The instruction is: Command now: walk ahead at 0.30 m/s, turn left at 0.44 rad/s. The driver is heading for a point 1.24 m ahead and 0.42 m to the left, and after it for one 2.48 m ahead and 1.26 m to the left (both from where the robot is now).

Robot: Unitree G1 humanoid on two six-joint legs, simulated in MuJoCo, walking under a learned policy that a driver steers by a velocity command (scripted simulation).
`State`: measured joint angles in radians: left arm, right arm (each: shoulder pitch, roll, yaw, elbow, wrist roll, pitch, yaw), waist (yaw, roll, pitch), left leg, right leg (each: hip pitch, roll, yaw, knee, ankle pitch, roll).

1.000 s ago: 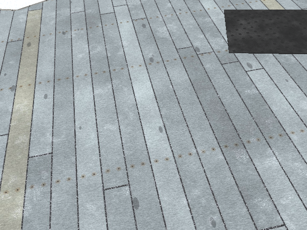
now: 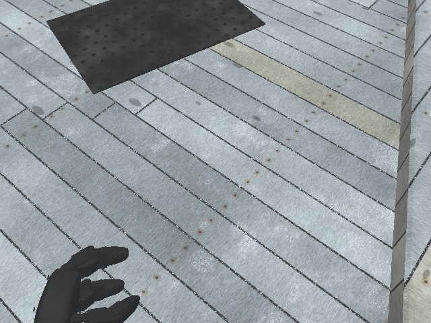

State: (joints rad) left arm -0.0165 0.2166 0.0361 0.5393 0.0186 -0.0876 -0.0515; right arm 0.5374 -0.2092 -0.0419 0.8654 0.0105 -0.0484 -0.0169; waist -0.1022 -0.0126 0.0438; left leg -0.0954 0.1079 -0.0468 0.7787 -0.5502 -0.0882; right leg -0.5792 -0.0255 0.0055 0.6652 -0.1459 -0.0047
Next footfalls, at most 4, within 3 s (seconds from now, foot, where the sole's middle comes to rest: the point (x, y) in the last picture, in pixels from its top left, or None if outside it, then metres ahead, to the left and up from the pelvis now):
0.58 left None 0.24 0.24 -0.75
1.04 right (70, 235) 0.75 0.43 -0.75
1.50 left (23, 192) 0.93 0.62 -0.75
1.92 right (92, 220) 0.79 0.37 -0.75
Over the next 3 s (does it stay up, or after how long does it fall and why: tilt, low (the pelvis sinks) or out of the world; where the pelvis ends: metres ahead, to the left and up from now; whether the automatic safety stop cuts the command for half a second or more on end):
stays up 1.32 0.41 0.01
